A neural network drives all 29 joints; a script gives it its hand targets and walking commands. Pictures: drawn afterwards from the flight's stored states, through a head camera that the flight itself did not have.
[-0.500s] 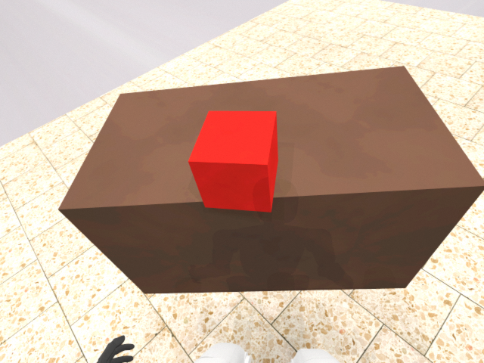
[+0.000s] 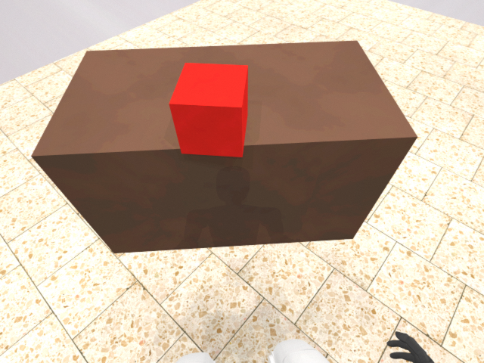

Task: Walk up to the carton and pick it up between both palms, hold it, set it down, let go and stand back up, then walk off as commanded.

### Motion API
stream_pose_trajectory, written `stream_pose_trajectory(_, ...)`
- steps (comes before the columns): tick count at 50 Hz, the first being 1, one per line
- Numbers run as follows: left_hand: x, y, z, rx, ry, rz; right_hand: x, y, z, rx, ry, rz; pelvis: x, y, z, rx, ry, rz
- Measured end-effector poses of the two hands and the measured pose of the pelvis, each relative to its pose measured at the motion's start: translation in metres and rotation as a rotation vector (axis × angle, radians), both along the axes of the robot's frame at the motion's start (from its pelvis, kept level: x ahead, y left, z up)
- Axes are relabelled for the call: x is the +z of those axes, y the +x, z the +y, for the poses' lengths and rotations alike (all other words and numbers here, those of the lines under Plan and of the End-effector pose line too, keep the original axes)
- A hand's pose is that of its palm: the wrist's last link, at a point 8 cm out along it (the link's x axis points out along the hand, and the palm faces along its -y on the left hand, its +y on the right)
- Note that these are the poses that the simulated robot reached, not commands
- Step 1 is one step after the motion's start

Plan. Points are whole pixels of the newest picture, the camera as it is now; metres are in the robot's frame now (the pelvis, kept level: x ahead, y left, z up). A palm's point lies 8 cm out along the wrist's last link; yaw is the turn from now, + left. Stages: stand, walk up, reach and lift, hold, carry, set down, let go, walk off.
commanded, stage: walk off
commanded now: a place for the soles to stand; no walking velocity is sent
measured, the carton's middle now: (214, 110) +0.71 +0.05 -0.03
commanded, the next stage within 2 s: none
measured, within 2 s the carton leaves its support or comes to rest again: neither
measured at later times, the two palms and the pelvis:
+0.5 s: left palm out of the picture -0.05 +0.30 -0.13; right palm out of the picture -0.09 -0.30 -0.13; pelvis -0.17 +0.02 -0.02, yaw +1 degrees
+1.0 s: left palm out of the picture -0.23 +0.31 -0.09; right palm out of the picture -0.25 -0.29 -0.13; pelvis -0.32 +0.02 -0.01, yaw -2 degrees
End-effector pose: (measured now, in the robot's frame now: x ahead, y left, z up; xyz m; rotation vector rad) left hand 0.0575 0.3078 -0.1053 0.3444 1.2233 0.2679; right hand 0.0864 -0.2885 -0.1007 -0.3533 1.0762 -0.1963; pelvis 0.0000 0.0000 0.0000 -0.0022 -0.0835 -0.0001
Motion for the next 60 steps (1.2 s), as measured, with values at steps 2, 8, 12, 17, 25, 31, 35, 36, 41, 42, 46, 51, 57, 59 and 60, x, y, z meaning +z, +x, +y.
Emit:
stream_pose_trajectory(2, 0.000, -0.011, -0.004, -0.004, 0.017, -0.004, -0.005, 0.004, -0.004, 0.019, 0.016, -0.033, -0.005, -0.013, -0.006, -0.015, 0.009, 0.005)
stream_pose_trajectory(8, 0.010, -0.044, -0.030, -0.030, 0.033, -0.055, -0.026, -0.018, -0.021, 0.018, 0.039, -0.023, -0.009, -0.053, -0.015, -0.025, -0.006, -0.015)
stream_pose_trajectory(12, 0.014, -0.060, -0.039, -0.038, 0.027, -0.086, -0.032, -0.049, -0.027, 0.013, 0.031, 0.029, -0.007, -0.074, -0.012, -0.029, 0.000, -0.018)
stream_pose_trajectory(17, 0.009, -0.071, -0.041, -0.052, 0.013, -0.130, -0.032, -0.096, -0.027, 0.007, 0.017, 0.101, -0.009, -0.107, -0.007, -0.006, 0.005, -0.010)
stream_pose_trajectory(25, -0.024, -0.105, -0.009, -0.079, -0.037, -0.160, -0.025, -0.178, -0.008, -0.032, -0.030, 0.154, -0.023, -0.169, 0.018, 0.027, 0.007, -0.012)
stream_pose_trajectory(31, -0.029, -0.151, 0.020, -0.042, -0.034, -0.081, -0.001, -0.238, 0.019, -0.059, -0.029, 0.147, -0.009, -0.203, 0.024, 0.004, 0.006, -0.033)
stream_pose_trajectory(35, -0.026, -0.185, 0.030, -0.052, -0.027, -0.025, 0.004, -0.261, 0.027, -0.066, -0.031, 0.135, -0.004, -0.224, 0.025, -0.018, -0.004, -0.021)
stream_pose_trajectory(36, -0.026, -0.194, 0.031, -0.050, -0.024, -0.012, 0.004, -0.265, 0.028, -0.065, -0.029, 0.128, -0.004, -0.229, 0.024, -0.024, -0.005, -0.018)
stream_pose_trajectory(41, -0.018, -0.230, 0.028, -0.039, -0.002, 0.012, -0.007, -0.287, 0.025, -0.058, 0.001, 0.100, -0.006, -0.262, 0.020, -0.054, 0.001, -0.008)
stream_pose_trajectory(42, -0.016, -0.237, 0.025, -0.041, 0.004, 0.007, -0.012, -0.292, 0.022, -0.056, 0.009, 0.095, -0.008, -0.270, 0.018, -0.060, 0.004, -0.006)
stream_pose_trajectory(46, -0.001, -0.265, 0.010, -0.042, 0.011, -0.035, -0.027, -0.314, 0.010, -0.067, 0.043, 0.092, -0.007, -0.299, 0.015, -0.041, -0.025, -0.027)
stream_pose_trajectory(51, 0.014, -0.290, -0.002, -0.053, 0.015, -0.103, -0.031, -0.338, -0.002, -0.060, 0.034, 0.083, -0.006, -0.325, 0.019, -0.035, -0.006, -0.038)
stream_pose_trajectory(57, 0.015, -0.307, -0.005, -0.060, -0.010, -0.206, -0.028, -0.373, -0.002, -0.046, 0.021, 0.091, -0.008, -0.355, 0.030, 0.000, -0.007, -0.032)
stream_pose_trajectory(59, 0.010, -0.314, -0.003, -0.061, -0.033, -0.227, -0.026, -0.384, 0.002, -0.041, 0.016, 0.096, -0.011, -0.364, 0.035, 0.024, -0.014, -0.027)
stream_pose_trajectory(60, 0.006, -0.318, 0.000, -0.057, -0.046, -0.234, -0.025, -0.391, 0.006, -0.037, 0.010, 0.099, -0.013, -0.368, 0.038, 0.038, -0.018, -0.025)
